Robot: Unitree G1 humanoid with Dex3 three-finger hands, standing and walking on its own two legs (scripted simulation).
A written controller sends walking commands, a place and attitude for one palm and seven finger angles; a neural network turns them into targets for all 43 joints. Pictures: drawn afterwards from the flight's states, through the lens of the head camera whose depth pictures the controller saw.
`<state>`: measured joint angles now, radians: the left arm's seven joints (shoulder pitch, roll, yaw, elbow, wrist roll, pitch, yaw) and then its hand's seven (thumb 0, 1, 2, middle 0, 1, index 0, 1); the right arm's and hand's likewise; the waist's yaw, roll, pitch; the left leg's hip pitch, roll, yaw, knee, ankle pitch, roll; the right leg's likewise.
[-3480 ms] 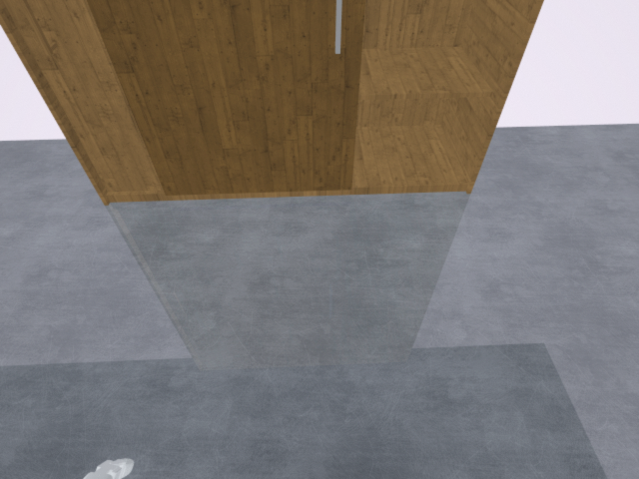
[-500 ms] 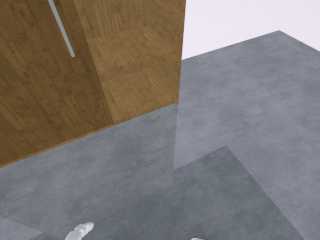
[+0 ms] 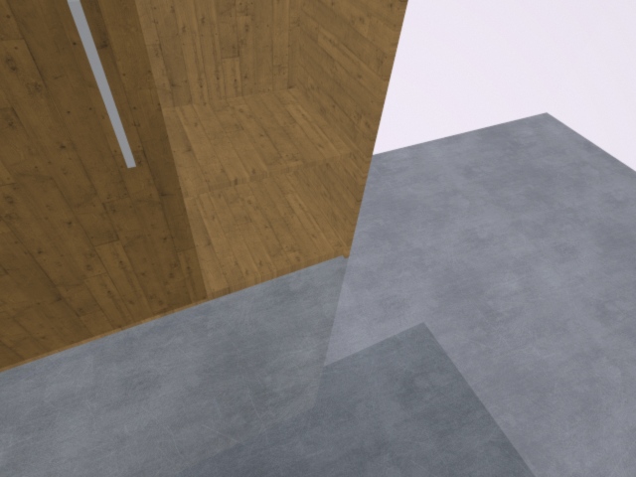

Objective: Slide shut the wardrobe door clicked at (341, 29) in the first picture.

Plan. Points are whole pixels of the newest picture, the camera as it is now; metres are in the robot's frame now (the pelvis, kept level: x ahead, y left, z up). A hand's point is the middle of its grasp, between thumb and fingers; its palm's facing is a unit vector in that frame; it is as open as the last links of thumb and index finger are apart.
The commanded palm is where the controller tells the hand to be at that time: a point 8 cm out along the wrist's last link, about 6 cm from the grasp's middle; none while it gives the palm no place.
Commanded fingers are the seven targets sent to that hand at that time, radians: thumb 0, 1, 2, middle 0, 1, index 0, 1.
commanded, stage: turn to face it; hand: left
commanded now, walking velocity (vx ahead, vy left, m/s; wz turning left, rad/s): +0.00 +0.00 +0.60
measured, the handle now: (105, 90) +0.69 +0.45 +0.09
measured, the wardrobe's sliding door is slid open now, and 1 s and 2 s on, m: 0.56 0.56 0.56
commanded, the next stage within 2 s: take the last steps up to it in 0.88 s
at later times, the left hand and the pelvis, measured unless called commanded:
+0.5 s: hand (209, 441) +0.19 +0.16 -0.14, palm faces +0.21 -0.95 -0.23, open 7.3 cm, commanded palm none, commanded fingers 0.00 0.90 0.90 -0.20 -0.30 -0.20 -0.30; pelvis +0.11 -0.03 +0.01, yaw +13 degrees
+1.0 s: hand out of the picture +0.04 +0.22 -0.16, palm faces +0.44 -0.86 -0.25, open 7.4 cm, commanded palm none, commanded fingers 0.00 0.90 0.90 -0.20 -0.30 -0.20 -0.30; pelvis +0.11 +0.01 +0.01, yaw +23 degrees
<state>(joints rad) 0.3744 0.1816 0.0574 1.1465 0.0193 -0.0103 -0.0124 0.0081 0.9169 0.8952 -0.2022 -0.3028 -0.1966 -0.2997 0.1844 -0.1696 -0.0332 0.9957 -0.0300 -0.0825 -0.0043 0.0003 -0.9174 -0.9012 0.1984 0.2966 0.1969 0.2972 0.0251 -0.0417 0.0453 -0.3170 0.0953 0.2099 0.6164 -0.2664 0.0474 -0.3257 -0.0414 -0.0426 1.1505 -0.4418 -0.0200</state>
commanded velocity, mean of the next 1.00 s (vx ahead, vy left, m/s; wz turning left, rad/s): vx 0.01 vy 0.00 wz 0.41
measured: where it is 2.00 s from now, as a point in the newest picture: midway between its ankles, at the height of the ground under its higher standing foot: (266, 457)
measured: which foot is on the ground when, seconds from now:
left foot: down 0.00-0.34, up 0.36-0.74, down 0.76-1.00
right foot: up 0.00-0.32, down 0.34-0.76, up 0.78-1.00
